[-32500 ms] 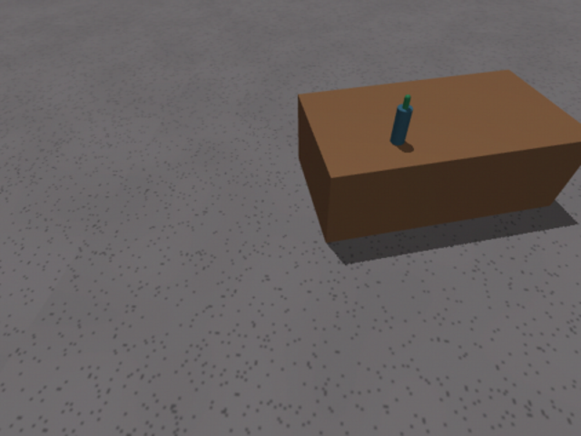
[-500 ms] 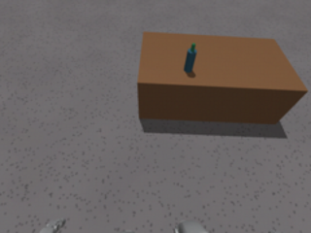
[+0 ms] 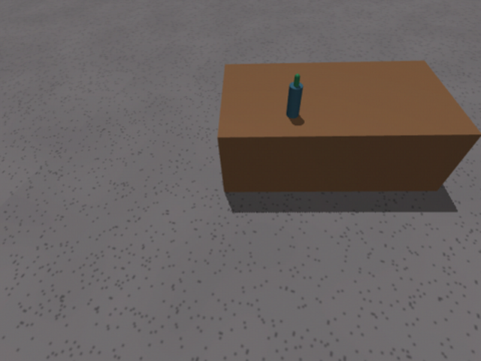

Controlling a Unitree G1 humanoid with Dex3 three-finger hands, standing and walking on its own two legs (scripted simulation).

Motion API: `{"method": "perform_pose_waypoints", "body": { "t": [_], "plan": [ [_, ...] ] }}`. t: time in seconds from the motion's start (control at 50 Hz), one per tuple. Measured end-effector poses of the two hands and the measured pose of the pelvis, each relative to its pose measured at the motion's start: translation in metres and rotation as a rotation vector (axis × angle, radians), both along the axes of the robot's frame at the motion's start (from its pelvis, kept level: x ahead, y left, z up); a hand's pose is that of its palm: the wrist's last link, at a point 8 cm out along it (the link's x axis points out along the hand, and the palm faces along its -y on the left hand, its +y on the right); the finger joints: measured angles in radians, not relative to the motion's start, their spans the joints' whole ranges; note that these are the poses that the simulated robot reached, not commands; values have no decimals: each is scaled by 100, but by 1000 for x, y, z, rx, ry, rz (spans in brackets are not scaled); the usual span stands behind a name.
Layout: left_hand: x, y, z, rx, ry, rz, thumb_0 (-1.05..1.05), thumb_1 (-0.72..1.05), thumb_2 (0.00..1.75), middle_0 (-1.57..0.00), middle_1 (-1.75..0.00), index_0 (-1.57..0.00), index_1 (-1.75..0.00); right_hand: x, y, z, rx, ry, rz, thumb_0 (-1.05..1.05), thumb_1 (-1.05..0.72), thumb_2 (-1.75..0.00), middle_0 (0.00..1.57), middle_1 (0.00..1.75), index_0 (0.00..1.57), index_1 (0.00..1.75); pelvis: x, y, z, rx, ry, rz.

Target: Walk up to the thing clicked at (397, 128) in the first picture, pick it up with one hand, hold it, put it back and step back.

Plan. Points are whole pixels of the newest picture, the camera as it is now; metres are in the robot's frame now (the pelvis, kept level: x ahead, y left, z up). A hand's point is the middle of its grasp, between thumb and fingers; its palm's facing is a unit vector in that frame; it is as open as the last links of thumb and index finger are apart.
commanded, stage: step back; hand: right
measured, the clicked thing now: (294, 95) +1.17 -0.18 -0.27
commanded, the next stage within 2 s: stand in 0.54 s
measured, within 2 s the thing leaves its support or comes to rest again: neither
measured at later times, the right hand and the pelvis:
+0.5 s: hand out of the picture +0.13 -0.25 -0.14, palm faces -0.06 +0.93 -0.37, open 7.3 cm; pelvis +0.04 +0.00 +0.00, yaw +1 degrees
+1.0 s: hand out of the picture +0.12 -0.24 -0.13, palm faces -0.05 +0.94 -0.32, open 7.3 cm; pelvis +0.02 +0.00 +0.02, yaw +1 degrees
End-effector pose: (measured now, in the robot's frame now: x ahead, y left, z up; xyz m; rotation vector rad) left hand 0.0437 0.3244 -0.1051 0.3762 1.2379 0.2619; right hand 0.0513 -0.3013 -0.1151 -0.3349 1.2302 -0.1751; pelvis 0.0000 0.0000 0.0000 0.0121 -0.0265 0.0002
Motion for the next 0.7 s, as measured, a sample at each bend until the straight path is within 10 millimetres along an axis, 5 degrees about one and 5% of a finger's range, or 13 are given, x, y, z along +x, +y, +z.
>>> {"method": "perform_pose_waypoints", "body": {
  "t": [0.14, 0.26, 0.4, 0.54, 0.7],
  "plan": [
    [47, -12, 4, 1, -95, -37, 1, 90, 89, -20, -30, -20, -30, 4, -10, -2, -3, 20, -24, 1, -90, -89, 20, 30, 21, 31, 11, -12, -1, -12, -5, 1],
    [67, -29, 5, -28, -130, -35, 1, 90, 89, -20, -30, -20, -30, 35, -13, -4, -11, -6, -16, 1, -91, -89, 20, 30, 21, 30, 25, -11, 0, -10, -5, 16],
    [90, -23, -3, -69, -157, -5, 1, 90, 89, -20, -30, -20, -30, 61, 1, 2, -31, -30, 15, 1, -91, -89, 20, 30, 21, 30, 37, 2, 0, 3, -7, 29],
    [94, -13, -6, -77, -135, -2, 1, 90, 89, -20, -30, -20, -30, 83, 15, 13, -30, -57, 28, 1, -91, -89, 20, 30, 21, 30, 37, 6, 5, -15, -3, 22],
    [73, -16, -2, -93, -62, 0, 1, 90, 89, -20, -30, -20, -30, 96, 24, 22, -2, -103, 36, 1, -91, -89, 20, 30, 21, 30, 34, 10, 15, -14, -16, 15]
  ]
}}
